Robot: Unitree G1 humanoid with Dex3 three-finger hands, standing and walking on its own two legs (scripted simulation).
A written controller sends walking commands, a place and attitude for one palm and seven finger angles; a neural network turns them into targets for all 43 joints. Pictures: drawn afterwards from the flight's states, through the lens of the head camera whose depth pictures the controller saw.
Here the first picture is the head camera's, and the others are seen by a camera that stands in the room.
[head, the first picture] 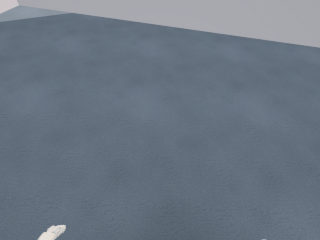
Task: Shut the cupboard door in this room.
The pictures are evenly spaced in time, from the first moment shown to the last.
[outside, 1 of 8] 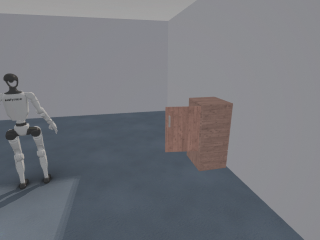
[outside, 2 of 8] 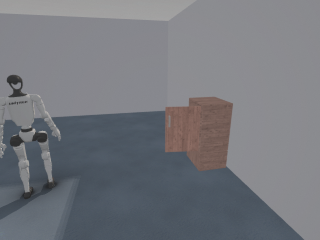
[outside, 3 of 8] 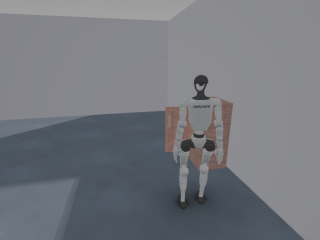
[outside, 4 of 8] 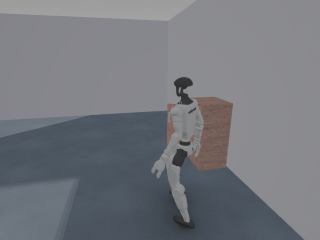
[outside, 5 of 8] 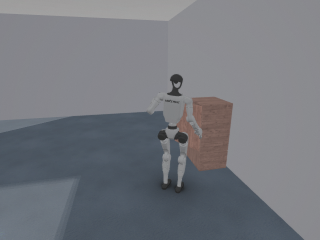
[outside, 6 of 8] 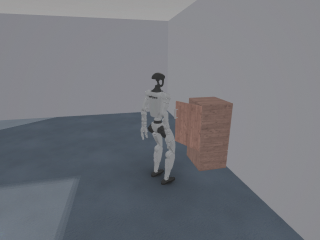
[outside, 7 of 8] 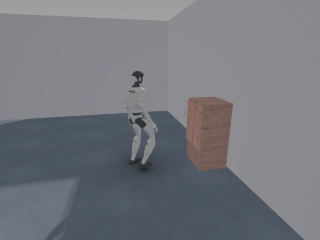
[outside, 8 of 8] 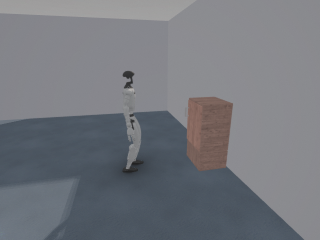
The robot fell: no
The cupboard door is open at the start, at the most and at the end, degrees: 82 82 0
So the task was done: yes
